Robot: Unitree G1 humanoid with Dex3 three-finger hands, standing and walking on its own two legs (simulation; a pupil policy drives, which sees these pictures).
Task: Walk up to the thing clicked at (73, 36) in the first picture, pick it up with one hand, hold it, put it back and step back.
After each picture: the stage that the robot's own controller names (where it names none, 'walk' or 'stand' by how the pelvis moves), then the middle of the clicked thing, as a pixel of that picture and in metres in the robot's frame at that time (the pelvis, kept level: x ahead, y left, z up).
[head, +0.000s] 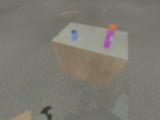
stand; (74, 35) +0.91 +0.25 -0.04
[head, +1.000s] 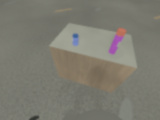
walk; (75, 39) +0.78 +0.19 -0.02
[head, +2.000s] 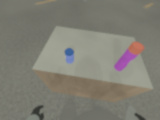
rise first; (69, 56) +0.46 +0.20 -0.01
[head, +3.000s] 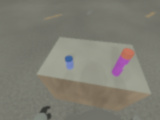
stand; (69, 62) +0.47 +0.21 -0.04
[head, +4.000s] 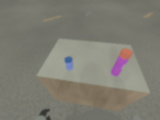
stand; (69, 63) +0.47 +0.21 -0.04
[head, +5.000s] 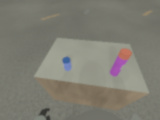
stand; (67, 64) +0.45 +0.22 -0.04
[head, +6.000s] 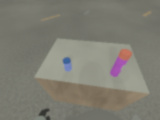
stand; (67, 64) +0.45 +0.22 -0.04
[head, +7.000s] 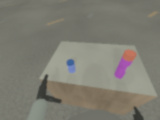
rise first; (71, 66) +0.44 +0.21 -0.04
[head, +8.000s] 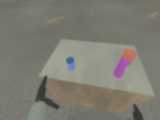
go down; (70, 64) +0.46 +0.22 -0.04
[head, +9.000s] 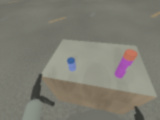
go down; (71, 64) +0.46 +0.22 -0.03
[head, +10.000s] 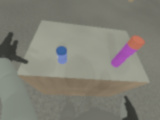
go down; (62, 55) +0.44 +0.19 +0.03
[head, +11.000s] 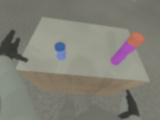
approach; (60, 51) +0.46 +0.20 +0.04
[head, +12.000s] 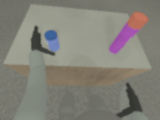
close in; (52, 41) +0.50 +0.21 +0.08
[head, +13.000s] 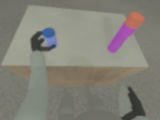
close; (50, 39) +0.52 +0.22 +0.08
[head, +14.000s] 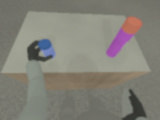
lift; (47, 49) +0.45 +0.24 +0.07
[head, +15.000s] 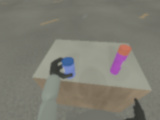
lift; (69, 68) +0.31 +0.15 +0.14
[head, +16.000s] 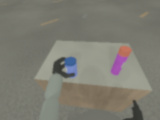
hold; (71, 67) +0.31 +0.14 +0.14
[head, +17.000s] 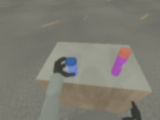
hold; (71, 67) +0.32 +0.13 +0.13
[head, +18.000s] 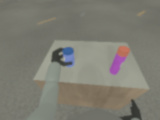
crouch; (69, 57) +0.39 +0.15 +0.14
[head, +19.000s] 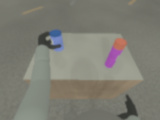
lower; (57, 41) +0.49 +0.20 +0.17
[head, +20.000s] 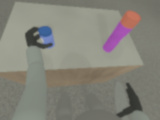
lower; (47, 38) +0.52 +0.21 +0.07
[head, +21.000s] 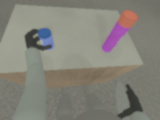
lower; (46, 39) +0.52 +0.21 +0.07
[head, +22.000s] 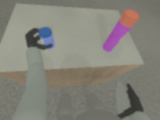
lower; (47, 39) +0.52 +0.21 +0.08
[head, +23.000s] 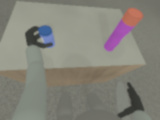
lower; (47, 37) +0.52 +0.21 +0.08
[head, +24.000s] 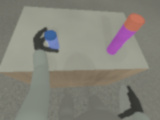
withdraw; (52, 41) +0.51 +0.20 +0.07
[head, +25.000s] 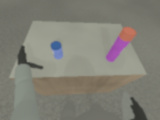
sink last; (57, 50) +0.48 +0.21 +0.04
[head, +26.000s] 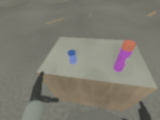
stand; (72, 57) +0.52 +0.21 +0.02
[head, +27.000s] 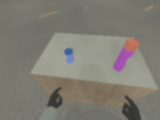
stand; (69, 56) +0.49 +0.20 +0.03
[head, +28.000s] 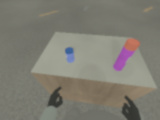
stand; (70, 55) +0.50 +0.20 +0.03
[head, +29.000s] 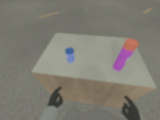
stand; (70, 55) +0.50 +0.20 +0.03
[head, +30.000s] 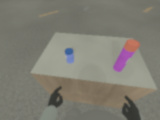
stand; (69, 55) +0.49 +0.20 +0.03
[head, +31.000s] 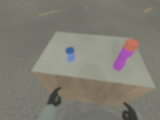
stand; (70, 54) +0.50 +0.19 +0.02
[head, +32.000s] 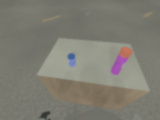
stand; (71, 60) +0.51 +0.20 -0.04
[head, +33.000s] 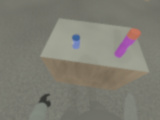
walk; (76, 42) +0.62 +0.16 -0.02
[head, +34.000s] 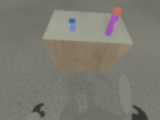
walk; (72, 25) +0.84 +0.26 -0.01
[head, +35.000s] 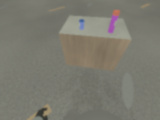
stand; (81, 24) +1.10 +0.23 -0.02
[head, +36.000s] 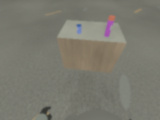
stand; (79, 28) +1.10 +0.22 -0.04
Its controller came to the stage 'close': yes
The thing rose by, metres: 0.21
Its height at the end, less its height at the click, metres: +0.00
